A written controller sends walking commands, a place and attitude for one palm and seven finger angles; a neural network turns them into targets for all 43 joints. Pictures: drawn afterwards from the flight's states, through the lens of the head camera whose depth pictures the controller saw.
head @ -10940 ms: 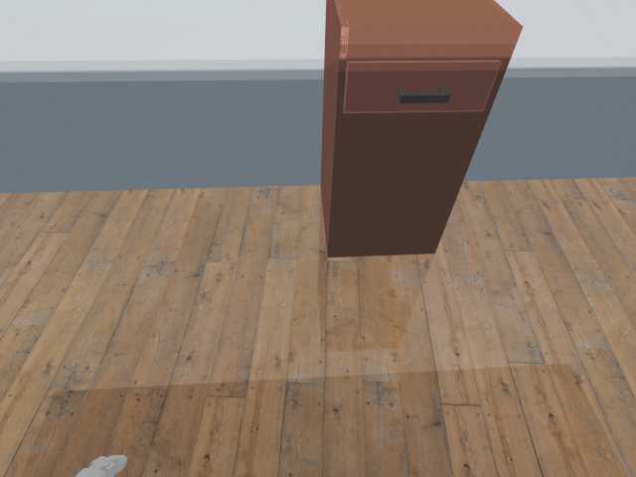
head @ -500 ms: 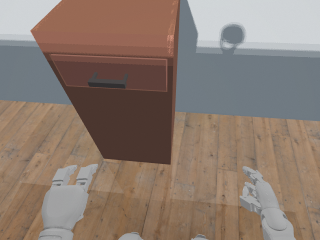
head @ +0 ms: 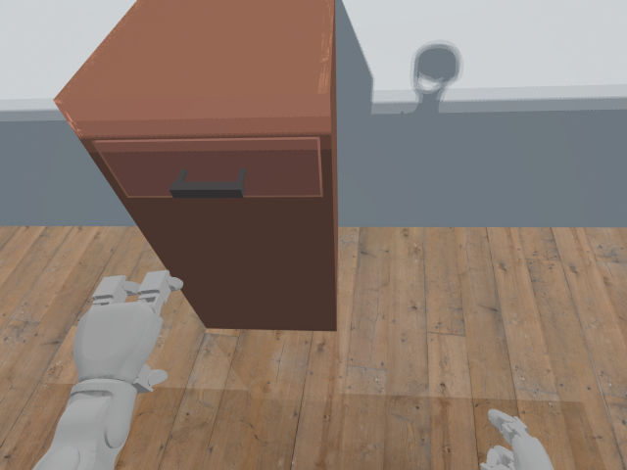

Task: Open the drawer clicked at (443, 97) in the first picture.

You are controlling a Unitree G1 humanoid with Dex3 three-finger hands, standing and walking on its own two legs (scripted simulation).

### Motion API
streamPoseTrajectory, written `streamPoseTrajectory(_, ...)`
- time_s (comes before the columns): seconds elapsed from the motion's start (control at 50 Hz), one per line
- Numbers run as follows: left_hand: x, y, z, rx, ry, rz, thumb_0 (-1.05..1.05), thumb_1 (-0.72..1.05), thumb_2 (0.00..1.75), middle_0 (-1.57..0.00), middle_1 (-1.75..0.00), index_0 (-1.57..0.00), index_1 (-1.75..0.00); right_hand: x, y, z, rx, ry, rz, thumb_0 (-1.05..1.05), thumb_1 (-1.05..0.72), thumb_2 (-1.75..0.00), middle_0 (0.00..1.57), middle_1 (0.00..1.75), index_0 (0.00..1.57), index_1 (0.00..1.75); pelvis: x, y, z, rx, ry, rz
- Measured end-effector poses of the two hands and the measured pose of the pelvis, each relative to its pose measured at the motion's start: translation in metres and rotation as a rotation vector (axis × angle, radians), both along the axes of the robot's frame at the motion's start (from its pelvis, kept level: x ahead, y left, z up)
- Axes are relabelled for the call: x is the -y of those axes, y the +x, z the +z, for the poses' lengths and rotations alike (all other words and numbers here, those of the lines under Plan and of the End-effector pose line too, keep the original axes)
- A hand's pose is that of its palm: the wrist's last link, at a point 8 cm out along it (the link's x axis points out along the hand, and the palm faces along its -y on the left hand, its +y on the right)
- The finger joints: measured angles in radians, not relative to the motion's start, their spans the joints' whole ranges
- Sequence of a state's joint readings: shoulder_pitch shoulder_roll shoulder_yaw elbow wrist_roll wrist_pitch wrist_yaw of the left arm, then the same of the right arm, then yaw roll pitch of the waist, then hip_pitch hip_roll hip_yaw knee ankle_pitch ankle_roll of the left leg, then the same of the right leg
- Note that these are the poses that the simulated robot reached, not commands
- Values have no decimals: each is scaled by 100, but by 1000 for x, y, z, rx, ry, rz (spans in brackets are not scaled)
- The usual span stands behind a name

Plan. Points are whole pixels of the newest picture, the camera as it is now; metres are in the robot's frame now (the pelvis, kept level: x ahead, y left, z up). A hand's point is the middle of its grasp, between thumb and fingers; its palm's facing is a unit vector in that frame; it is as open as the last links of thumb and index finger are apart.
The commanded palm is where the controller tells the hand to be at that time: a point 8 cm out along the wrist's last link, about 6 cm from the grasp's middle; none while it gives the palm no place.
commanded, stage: raise the hand with hooked fingers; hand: left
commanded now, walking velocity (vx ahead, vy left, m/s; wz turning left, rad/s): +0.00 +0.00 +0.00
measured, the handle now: (210, 181) +0.58 +0.26 -0.01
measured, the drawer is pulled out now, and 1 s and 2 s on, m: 0.00 0.00 0.00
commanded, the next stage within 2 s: move the hooked fingers above the handle in 0.90 s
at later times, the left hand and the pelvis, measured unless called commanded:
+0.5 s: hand (127, 274) +0.31 +0.26 +0.10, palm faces +0.05 -0.06 -1.00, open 13.8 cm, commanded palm +0.28 +0.26 +0.16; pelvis +0.01 +0.01 +0.02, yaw +1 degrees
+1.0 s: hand (138, 272) +0.31 +0.25 +0.10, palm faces +0.06 -0.08 -1.00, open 13.8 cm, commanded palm +0.29 +0.25 +0.16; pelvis +0.00 +0.01 +0.02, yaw +0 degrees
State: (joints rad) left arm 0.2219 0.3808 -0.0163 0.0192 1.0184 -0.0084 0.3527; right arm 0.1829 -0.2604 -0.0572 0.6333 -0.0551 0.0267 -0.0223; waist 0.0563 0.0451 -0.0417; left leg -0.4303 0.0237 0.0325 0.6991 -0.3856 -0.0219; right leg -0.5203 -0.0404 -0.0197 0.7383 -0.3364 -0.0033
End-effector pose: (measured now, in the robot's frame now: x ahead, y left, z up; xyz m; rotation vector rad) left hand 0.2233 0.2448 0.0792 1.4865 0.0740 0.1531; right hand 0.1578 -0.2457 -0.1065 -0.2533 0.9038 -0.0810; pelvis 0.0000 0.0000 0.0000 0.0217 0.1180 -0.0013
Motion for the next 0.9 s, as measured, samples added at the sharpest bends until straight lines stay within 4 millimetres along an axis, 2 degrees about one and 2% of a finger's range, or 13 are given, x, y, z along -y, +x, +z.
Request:
streamPoseTrajectory(0.1,-6,16,14,30,-6,16,0,-19,44,-30,-99,-30,-100,-8,20,12,57,6,-1,1,-91,-90,20,30,20,29,-7,2,3,19,-3,0)
streamPoseTrajectory(0.26,-7,35,41,30,-4,-4,0,-37,36,-31,-111,-32,-112,-42,51,33,143,70,50,1,-91,-90,20,30,20,29,-13,5,12,61,-7,-1)
streamPoseTrajectory(0.42,-14,50,61,5,8,-12,0,-47,31,-31,-118,-32,-118,-63,56,36,126,103,99,1,-91,-89,20,30,21,30,-13,6,18,84,-11,10)
streamPoseTrajectory(0.5,-15,60,71,-2,15,-29,0,-48,31,-32,-119,-32,-119,-62,50,32,93,100,96,1,-91,-89,20,30,21,30,-13,7,20,87,-13,14)
streamPoseTrajectory(0.6,-15,70,80,-8,13,-47,0,-49,30,-31,-119,-32,-120,-51,37,26,50,92,67,1,-91,-89,20,30,21,30,-13,8,22,84,-13,12)
streamPoseTrajectory(0.76,-7,67,69,-37,-11,-88,0,-49,30,-31,-120,-32,-120,-27,19,22,4,58,21,1,-91,-89,20,30,21,30,-11,8,22,72,-11,2)
streamPoseTrajectory(0.9,-4,63,69,11,0,-81,0,-49,30,-32,-120,-32,-120,-19,16,22,2,48,4,1,-91,-89,20,30,20,29,-8,6,22,69,-9,5)
